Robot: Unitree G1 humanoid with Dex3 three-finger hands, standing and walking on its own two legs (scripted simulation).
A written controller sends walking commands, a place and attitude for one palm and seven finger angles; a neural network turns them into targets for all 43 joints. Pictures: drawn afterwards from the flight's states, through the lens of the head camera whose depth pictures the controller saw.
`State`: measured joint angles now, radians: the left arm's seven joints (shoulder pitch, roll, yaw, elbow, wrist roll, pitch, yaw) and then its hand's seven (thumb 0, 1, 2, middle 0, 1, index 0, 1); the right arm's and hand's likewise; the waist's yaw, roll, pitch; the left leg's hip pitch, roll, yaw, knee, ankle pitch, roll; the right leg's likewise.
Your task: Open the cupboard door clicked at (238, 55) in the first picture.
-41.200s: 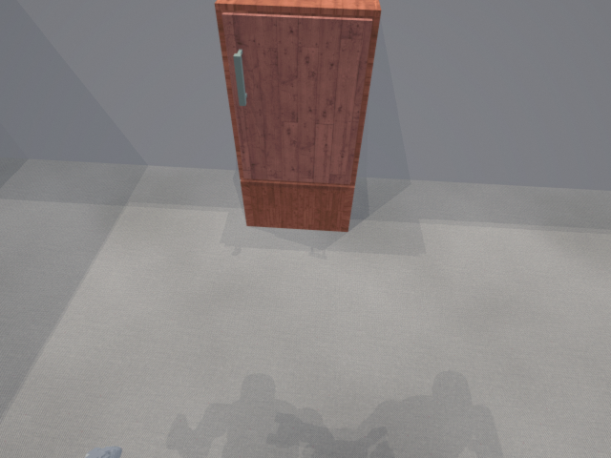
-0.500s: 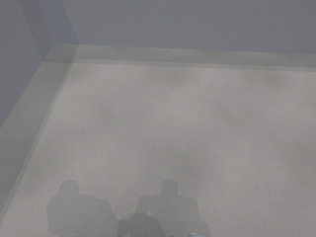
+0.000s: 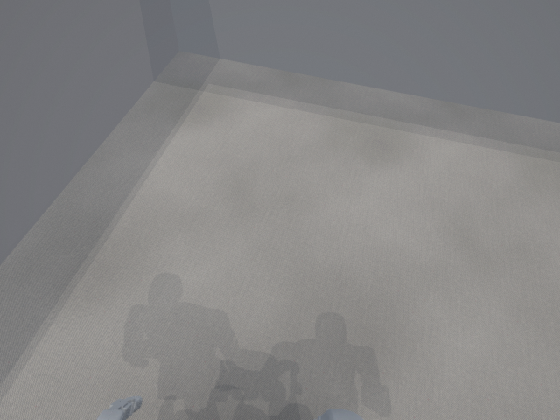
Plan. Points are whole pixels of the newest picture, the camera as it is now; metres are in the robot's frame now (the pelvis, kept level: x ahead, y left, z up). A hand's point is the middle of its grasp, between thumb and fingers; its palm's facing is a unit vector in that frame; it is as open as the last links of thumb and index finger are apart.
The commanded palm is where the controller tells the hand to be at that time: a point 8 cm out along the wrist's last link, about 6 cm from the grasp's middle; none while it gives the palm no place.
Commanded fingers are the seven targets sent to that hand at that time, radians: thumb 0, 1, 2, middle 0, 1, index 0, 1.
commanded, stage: turn to face it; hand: left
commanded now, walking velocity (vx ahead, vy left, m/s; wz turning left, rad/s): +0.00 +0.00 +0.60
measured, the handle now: out of the picture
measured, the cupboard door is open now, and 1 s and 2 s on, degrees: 44 44 44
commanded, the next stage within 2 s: none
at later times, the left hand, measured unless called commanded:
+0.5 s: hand out of the picture -0.02 +0.17 -0.18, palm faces +0.38 -0.90 -0.23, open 7.4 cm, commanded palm none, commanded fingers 0.00 0.90 0.90 -0.20 -0.30 -0.20 -0.30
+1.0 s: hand out of the picture +0.00 +0.13 -0.14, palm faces +0.58 -0.77 -0.26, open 7.4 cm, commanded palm none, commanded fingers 0.00 0.90 0.90 -0.20 -0.30 -0.20 -0.30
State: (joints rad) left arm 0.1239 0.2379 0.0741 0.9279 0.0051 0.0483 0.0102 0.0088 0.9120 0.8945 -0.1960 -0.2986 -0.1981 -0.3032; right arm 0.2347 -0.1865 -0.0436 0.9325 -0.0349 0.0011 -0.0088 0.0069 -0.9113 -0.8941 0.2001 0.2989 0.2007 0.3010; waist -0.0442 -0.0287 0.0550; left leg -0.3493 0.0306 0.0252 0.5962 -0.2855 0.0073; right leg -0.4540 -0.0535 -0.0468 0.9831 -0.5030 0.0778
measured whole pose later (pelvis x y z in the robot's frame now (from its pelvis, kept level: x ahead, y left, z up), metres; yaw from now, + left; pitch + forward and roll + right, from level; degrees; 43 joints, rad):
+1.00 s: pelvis +0.04 -0.09 +0.01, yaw +38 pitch +0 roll +2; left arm 0.18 0.20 0.04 0.85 0.02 0.02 0.01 0.01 0.91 0.89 -0.20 -0.30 -0.20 -0.30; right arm 0.18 -0.26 -0.09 0.93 -0.02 0.09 0.03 0.01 -0.91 -0.89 0.20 0.30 0.20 0.30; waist -0.04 -0.01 0.10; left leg -0.48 0.01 0.03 1.07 -0.45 -0.07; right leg -0.24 -0.11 -0.14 0.54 -0.29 -0.01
